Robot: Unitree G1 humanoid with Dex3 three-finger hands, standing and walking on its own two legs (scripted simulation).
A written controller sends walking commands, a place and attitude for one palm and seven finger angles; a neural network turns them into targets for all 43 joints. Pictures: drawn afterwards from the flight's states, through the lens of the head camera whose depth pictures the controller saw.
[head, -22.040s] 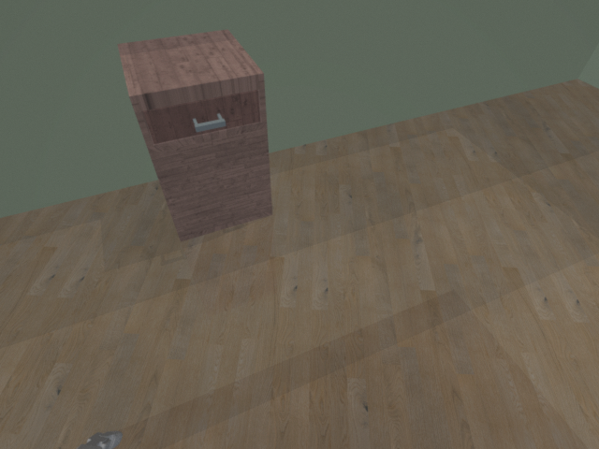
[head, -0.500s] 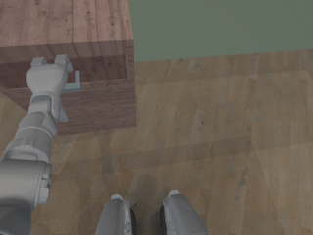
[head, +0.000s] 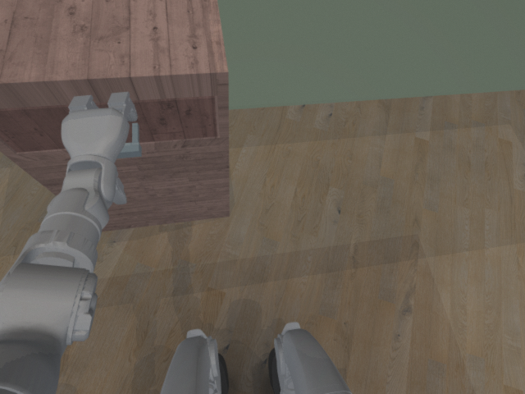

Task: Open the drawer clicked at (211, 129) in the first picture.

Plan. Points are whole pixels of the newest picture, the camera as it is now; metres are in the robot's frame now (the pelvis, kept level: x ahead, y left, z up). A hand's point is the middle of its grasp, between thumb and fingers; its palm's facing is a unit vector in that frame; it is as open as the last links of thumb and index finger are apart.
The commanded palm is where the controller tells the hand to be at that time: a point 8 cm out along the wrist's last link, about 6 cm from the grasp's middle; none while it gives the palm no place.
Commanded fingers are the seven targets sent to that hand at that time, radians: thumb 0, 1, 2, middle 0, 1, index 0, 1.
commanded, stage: re-aim the fingers above the handle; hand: left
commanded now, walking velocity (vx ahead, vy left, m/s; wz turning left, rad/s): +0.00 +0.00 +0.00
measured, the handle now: (111, 141) +0.56 +0.23 -0.09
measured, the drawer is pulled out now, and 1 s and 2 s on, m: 0.00 0.00 0.00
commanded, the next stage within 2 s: lower the fingers behind the handle in 0.32 s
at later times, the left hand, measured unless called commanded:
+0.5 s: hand (115, 143) +0.52 +0.20 -0.03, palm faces -0.02 -0.05 -1.00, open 13.8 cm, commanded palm +0.50 +0.19 +0.01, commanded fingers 0.00 -0.50 0.30 -0.30 -1.20 -0.30 -1.20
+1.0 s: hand (114, 158) +0.51 +0.21 -0.07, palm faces -0.03 -0.02 -1.00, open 13.8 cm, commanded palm +0.50 +0.19 -0.03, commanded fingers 0.00 -0.50 0.30 -0.30 -1.20 -0.30 -1.20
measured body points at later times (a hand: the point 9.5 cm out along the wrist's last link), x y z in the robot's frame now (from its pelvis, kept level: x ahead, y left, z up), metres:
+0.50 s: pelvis +0.00 -0.01 +0.00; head +0.16 +0.01 +0.42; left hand +0.51 +0.20 +0.02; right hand +0.01 -0.28 -0.12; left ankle +0.03 +0.07 -0.63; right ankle +0.02 -0.12 -0.63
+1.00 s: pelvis -0.01 -0.01 -0.03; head +0.17 +0.00 +0.38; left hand +0.51 +0.21 -0.02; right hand +0.00 -0.28 -0.15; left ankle +0.03 +0.07 -0.63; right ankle +0.02 -0.12 -0.63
